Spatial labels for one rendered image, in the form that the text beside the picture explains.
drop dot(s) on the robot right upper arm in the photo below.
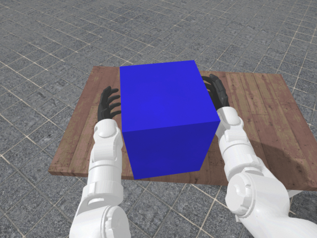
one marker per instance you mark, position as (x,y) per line
(262,205)

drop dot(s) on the right robot forearm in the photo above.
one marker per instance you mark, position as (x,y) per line
(236,149)

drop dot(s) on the table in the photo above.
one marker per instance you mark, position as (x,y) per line
(273,122)

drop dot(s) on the robot left upper arm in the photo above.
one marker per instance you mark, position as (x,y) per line
(106,222)

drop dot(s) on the carton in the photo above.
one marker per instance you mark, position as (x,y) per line
(168,118)

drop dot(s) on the right robot hand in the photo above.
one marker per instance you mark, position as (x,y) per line
(217,91)

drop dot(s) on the left robot hand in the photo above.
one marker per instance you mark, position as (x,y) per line
(104,108)

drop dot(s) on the left robot forearm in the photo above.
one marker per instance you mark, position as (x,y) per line
(104,179)

